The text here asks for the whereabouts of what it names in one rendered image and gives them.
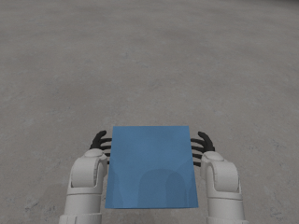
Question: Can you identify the right robot hand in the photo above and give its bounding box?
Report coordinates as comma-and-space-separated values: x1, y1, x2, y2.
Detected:
191, 132, 215, 167

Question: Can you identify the left robot hand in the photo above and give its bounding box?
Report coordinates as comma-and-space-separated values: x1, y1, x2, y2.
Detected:
90, 130, 112, 164

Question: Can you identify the left robot forearm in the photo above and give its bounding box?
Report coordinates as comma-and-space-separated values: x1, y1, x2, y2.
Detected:
58, 148, 107, 224

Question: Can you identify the right robot forearm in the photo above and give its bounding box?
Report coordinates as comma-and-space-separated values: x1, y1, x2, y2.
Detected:
200, 151, 249, 224

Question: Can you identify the carton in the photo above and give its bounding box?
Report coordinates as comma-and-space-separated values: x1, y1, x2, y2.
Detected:
105, 125, 199, 209

